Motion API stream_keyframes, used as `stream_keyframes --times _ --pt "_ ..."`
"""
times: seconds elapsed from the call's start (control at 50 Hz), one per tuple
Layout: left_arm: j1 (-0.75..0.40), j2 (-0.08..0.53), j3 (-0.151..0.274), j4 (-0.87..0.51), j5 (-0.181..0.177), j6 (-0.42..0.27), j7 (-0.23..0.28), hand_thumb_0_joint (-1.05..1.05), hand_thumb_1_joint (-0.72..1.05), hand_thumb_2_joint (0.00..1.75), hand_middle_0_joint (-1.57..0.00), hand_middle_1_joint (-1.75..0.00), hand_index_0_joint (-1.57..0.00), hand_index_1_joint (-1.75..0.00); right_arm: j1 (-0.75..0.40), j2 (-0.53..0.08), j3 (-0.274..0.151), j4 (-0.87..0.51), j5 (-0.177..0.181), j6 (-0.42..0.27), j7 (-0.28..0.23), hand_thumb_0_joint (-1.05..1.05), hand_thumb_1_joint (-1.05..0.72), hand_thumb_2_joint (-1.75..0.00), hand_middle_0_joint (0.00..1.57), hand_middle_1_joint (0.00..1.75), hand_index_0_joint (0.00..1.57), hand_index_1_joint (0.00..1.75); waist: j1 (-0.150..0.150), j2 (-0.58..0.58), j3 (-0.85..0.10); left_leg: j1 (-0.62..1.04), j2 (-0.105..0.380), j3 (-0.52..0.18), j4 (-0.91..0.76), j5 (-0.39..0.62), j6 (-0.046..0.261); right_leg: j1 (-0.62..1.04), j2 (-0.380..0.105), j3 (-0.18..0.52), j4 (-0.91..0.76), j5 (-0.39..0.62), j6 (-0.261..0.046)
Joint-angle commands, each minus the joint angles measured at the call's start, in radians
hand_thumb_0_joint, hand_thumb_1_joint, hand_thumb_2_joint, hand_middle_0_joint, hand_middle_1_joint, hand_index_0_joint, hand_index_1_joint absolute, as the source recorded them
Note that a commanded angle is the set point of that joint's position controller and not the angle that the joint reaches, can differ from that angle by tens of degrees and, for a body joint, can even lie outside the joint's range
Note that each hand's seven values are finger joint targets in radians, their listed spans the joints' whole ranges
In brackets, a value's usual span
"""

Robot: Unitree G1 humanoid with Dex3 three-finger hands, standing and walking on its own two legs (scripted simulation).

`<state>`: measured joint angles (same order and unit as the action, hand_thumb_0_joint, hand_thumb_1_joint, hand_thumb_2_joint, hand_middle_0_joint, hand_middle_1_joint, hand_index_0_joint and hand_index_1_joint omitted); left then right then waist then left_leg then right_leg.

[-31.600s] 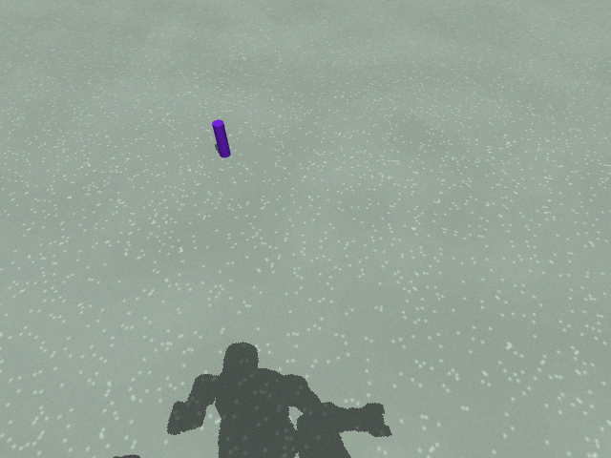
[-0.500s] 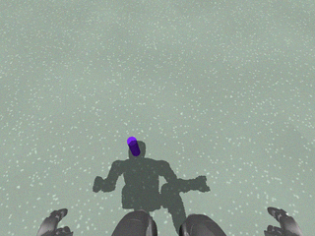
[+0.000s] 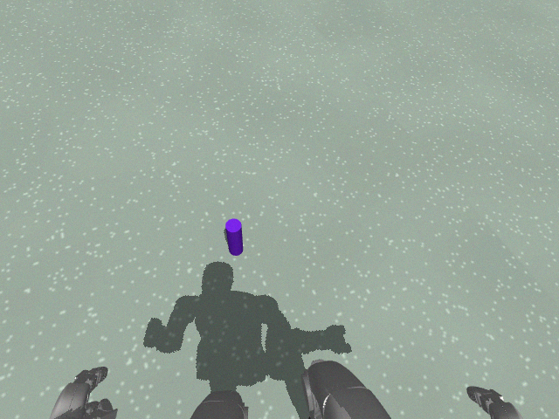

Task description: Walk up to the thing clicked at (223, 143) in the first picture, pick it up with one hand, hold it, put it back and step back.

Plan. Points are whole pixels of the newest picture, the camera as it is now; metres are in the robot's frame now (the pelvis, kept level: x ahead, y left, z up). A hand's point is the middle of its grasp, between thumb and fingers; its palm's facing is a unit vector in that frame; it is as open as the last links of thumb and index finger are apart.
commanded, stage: step back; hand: left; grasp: from the side
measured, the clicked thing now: (234, 238) +0.69 +0.16 -0.67
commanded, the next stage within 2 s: none
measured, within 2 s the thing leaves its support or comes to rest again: neither
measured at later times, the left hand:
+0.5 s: hand out of the picture -0.05 +0.22 -0.14, palm faces -0.04 -0.90 -0.43, open 7.4 cm
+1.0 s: hand out of the picture -0.27 +0.17 -0.16, palm faces -0.05 -0.91 -0.41, open 7.4 cm
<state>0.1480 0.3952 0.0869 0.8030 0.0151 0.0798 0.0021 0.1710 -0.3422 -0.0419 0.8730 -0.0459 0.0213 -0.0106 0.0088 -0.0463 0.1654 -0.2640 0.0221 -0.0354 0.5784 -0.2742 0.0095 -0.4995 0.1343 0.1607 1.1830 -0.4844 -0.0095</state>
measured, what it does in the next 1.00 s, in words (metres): walks backwards: right foot, then left foot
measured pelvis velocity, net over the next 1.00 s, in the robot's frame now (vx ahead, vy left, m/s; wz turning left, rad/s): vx -0.34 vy -0.10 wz -0.04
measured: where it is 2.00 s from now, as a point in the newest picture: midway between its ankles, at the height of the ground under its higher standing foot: outside the picture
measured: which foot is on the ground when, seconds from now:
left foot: down 0.00-0.26, up 0.28-0.56, down 0.58-0.96, up 0.98-1.00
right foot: up 0.00-0.20, down 0.22-0.60, up 0.62-0.92, down 0.94-1.00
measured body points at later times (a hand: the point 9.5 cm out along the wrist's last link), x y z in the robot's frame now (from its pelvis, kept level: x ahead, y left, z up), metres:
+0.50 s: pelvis -0.15 -0.05 -0.01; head -0.10 -0.07 +0.44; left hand -0.05 +0.26 -0.11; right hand -0.07 -0.37 -0.13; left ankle -0.18 +0.09 -0.68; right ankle -0.13 -0.17 -0.73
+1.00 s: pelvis -0.34 -0.10 -0.02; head -0.30 -0.12 +0.43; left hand -0.26 +0.22 -0.13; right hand -0.20 -0.42 -0.13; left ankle -0.21 +0.05 -0.72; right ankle -0.36 -0.21 -0.73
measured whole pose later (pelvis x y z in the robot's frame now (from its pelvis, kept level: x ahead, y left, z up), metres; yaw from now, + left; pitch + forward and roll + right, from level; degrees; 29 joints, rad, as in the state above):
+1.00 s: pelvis -0.34 -0.10 -0.02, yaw -2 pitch -4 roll -2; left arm 0.21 0.36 0.06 0.90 0.04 0.03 -0.01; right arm 0.09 -0.42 -0.06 0.81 -0.03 0.07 -0.01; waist 0.02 0.07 0.16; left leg -0.50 0.05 -0.10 0.79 -0.35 0.01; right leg -0.22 0.05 0.00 0.71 -0.43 -0.02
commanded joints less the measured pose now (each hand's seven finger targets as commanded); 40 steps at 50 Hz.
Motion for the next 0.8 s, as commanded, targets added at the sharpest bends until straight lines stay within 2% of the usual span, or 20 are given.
stream_keyframes --times 0.0,0.08,0.1,0.14,0.2,0.22,0.24,0.26,0.28,0.34,0.44,0.5,0.54,0.56,0.58,0.6,0.62,0.66,0.68,0.78 --pt "0.057 0.171 0.069 -0.069 0.007 -0.027 0.005 0.00 0.90 0.90 -0.20 -0.30 -0.20 -0.30 -0.053 -0.264 -0.078 -0.112 0.008 -0.036 -0.021 0.00 -0.90 -0.90 0.20 0.30 0.20 0.30 0.006 0.190 -0.149 0.104 0.196 -0.175 -0.165 0.355 0.192 -0.016 -0.024 0.027 0.064 0.027 0.034" --pt "0.035 0.161 0.055 -0.087 0.013 -0.038 0.005 0.00 0.90 0.90 -0.20 -0.30 -0.20 -0.30 0.009 -0.279 -0.089 -0.124 0.014 -0.029 -0.027 0.00 -0.90 -0.90 0.20 0.30 0.20 0.30 -0.043 0.210 -0.216 0.240 0.231 -0.163 -0.094 0.427 0.249 0.004 -0.075 -0.025 -0.196 -0.035 0.058" --pt "0.052 0.158 0.052 -0.088 0.010 -0.037 0.004 0.00 0.90 0.90 -0.20 -0.30 -0.20 -0.30 -0.003 -0.295 -0.095 -0.136 0.015 -0.027 -0.029 0.00 -0.90 -0.90 0.20 0.30 0.20 0.30 -0.028 0.246 -0.229 0.238 0.258 -0.172 -0.078 0.434 0.241 0.043 -0.118 -0.021 -0.302 -0.030 0.047" --pt "0.080 0.160 0.053 -0.058 0.008 -0.044 0.000 0.00 0.90 0.90 -0.20 -0.30 -0.20 -0.30 -0.024 -0.305 -0.090 -0.146 0.010 -0.015 -0.022 0.00 -0.90 -0.90 0.20 0.30 0.20 0.30 -0.026 0.263 -0.246 0.157 0.214 -0.132 -0.051 0.395 0.210 0.164 -0.118 -0.104 -0.465 0.001 0.038" --pt "0.220 0.156 0.056 0.018 0.014 -0.048 -0.004 0.00 0.90 0.90 -0.20 -0.30 -0.20 -0.30 -0.075 -0.318 -0.089 -0.160 0.026 0.007 -0.019 0.00 -0.90 -0.90 0.20 0.30 0.20 0.30 0.032 0.246 -0.285 0.028 0.182 -0.112 0.015 0.280 0.146 0.355 -0.105 -0.171 -0.763 0.228 -0.004" --pt "0.222 0.198 0.068 0.022 0.026 -0.053 -0.004 0.00 0.90 0.90 -0.20 -0.30 -0.20 -0.30 -0.076 -0.285 -0.079 -0.165 0.032 0.012 -0.017 0.00 -0.90 -0.90 0.20 0.30 0.20 0.30 0.032 0.156 -0.262 -0.105 0.127 -0.101 0.080 0.140 0.093 0.398 -0.151 -0.069 -0.755 0.243 -0.028" --pt "0.208 0.287 0.090 -0.003 0.037 -0.055 -0.006 0.00 0.90 0.90 -0.20 -0.30 -0.20 -0.30 -0.077 -0.221 -0.064 -0.183 0.039 0.014 -0.019 0.00 -0.90 -0.90 0.20 0.30 0.20 0.30 0.038 -0.105 -0.211 -0.308 -0.044 -0.049 0.258 -0.143 0.021 0.383 -0.349 0.249 -0.804 0.234 -0.098" --pt "0.088 0.389 0.104 -0.055 0.040 -0.049 -0.003 0.00 0.90 0.90 -0.20 -0.30 -0.20 -0.30 -0.119 -0.232 -0.075 -0.189 0.040 0.012 -0.040 0.00 -0.90 -0.90 0.20 0.30 0.20 0.30 0.072 -0.283 -0.159 -0.250 -0.118 -0.057 0.497 -0.350 -0.019 0.115 -0.532 0.433 -0.897 0.229 -0.278" --pt "0.006 0.378 0.103 -0.085 0.029 -0.054 0.005 0.00 0.90 0.90 -0.20 -0.30 -0.20 -0.30 -0.094 -0.278 -0.095 -0.167 0.042 0.009 -0.046 0.00 -0.90 -0.90 0.20 0.30 0.20 0.30 0.036 -0.249 -0.093 -0.184 -0.060 -0.126 0.610 -0.343 -0.017 -0.031 -0.561 0.444 -0.918 0.238 -0.297" --pt "-0.072 0.228 0.064 -0.097 0.028 -0.062 0.015 0.00 0.90 0.90 -0.20 -0.30 -0.20 -0.30 -0.007 -0.235 -0.062 -0.102 0.056 0.001 -0.032 0.00 -0.90 -0.90 0.20 0.30 0.20 0.30 -0.036 -0.108 -0.108 -0.230 -0.145 -0.114 0.648 -0.207 -0.006 0.155 -0.331 0.043 -0.728 0.609 -0.181" --pt "0.060 0.196 0.061 -0.098 0.035 -0.051 0.032 0.00 0.90 0.90 -0.20 -0.30 -0.20 -0.30 -0.019 -0.195 -0.038 -0.121 0.045 -0.022 -0.040 0.00 -0.90 -0.90 0.20 0.30 0.20 0.30 0.049 -0.165 -0.187 -0.287 -0.095 -0.031 0.330 -0.252 -0.028 0.478 -0.322 0.033 -0.627 0.801 -0.187" --pt "0.057 0.195 0.056 -0.116 0.017 -0.039 0.036 0.00 0.90 0.90 -0.20 -0.30 -0.20 -0.30 0.031 -0.191 -0.045 -0.107 0.028 -0.033 -0.035 0.00 -0.90 -0.90 0.20 0.30 0.20 0.30 0.036 -0.166 -0.256 -0.185 -0.046 0.024 -0.004 -0.151 -0.011 0.552 -0.345 0.050 -0.513 0.863 -0.178" --pt "0.014 0.199 0.045 -0.135 0.004 -0.024 0.028 0.00 0.90 0.90 -0.20 -0.30 -0.20 -0.30 0.099 -0.205 -0.062 -0.075 0.021 -0.033 -0.032 0.00 -0.90 -0.90 0.20 0.30 0.20 0.30 0.003 -0.119 -0.286 0.011 -0.041 0.017 -0.210 0.152 0.008 0.414 -0.311 0.014 -0.447 0.742 -0.125" --pt "0.021 0.163 0.035 -0.144 0.002 -0.021 0.022 0.00 0.90 0.90 -0.20 -0.30 -0.20 -0.30 0.086 -0.262 -0.079 -0.080 0.012 -0.033 -0.033 0.00 -0.90 -0.90 0.20 0.30 0.20 0.30 0.016 0.003 -0.293 0.123 0.080 -0.153 -0.179 0.325 0.052 0.241 -0.250 -0.010 -0.395 0.526 -0.074" --pt "0.049 0.124 0.024 -0.142 -0.005 -0.021 0.020 0.00 0.90 0.90 -0.20 -0.30 -0.20 -0.30 0.037 -0.343 -0.095 -0.095 0.005 -0.029 -0.030 0.00 -0.90 -0.90 0.20 0.30 0.20 0.30 0.035 0.210 -0.278 0.217 0.265 -0.385 -0.175 0.521 0.150 0.014 -0.089 -0.097 -0.229 0.081 -0.029" --pt "-0.027 0.169 0.039 -0.147 -0.001 -0.017 0.039 0.00 0.90 0.90 -0.20 -0.30 -0.20 -0.30 0.045 -0.429 -0.104 -0.112 0.010 -0.025 -0.024 0.00 -0.90 -0.90 0.20 0.30 0.20 0.30 -0.040 0.277 -0.249 0.021 0.409 -0.502 -0.196 0.523 0.296 0.063 -0.061 -0.035 -0.073 -0.211 -0.009" --pt "-0.042 0.199 0.046 -0.134 0.004 -0.016 0.040 0.00 0.90 0.90 -0.20 -0.30 -0.20 -0.30 0.000 -0.410 -0.107 -0.110 0.011 -0.031 -0.032 0.00 -0.90 -0.90 0.20 0.30 0.20 0.30 -0.029 0.253 -0.196 -0.060 0.435 -0.537 -0.220 0.450 0.329 0.082 -0.092 0.033 0.043 -0.174 -0.010" --pt "0.005 0.187 0.050 -0.097 -0.007 -0.015 0.026 0.00 0.90 0.90 -0.20 -0.30 -0.20 -0.30 -0.070 -0.305 -0.073 -0.120 0.003 -0.030 -0.034 0.00 -0.90 -0.90 0.20 0.30 0.20 0.30 0.027 0.144 -0.171 -0.021 0.257 -0.244 -0.162 0.507 0.241 0.052 -0.044 0.063 0.110 -0.071 -0.013" --pt "0.036 0.180 0.045 -0.084 -0.009 -0.017 0.023 0.00 0.90 0.90 -0.20 -0.30 -0.20 -0.30 -0.083 -0.278 -0.066 -0.126 0.005 -0.028 -0.035 0.00 -0.90 -0.90 0.20 0.30 0.20 0.30 0.042 0.150 -0.164 -0.005 0.221 -0.183 -0.151 0.491 0.208 0.019 -0.033 0.048 0.114 -0.033 -0.016" --pt "0.035 0.163 0.036 -0.068 0.005 -0.042 0.016 0.00 0.90 0.90 -0.20 -0.30 -0.20 -0.30 -0.033 -0.256 -0.066 -0.132 0.006 -0.009 -0.021 0.00 -0.90 -0.90 0.20 0.30 0.20 0.30 -0.017 0.217 -0.174 0.105 0.195 -0.147 -0.116 0.408 0.241 0.049 -0.076 -0.074 -0.161 -0.040 0.047"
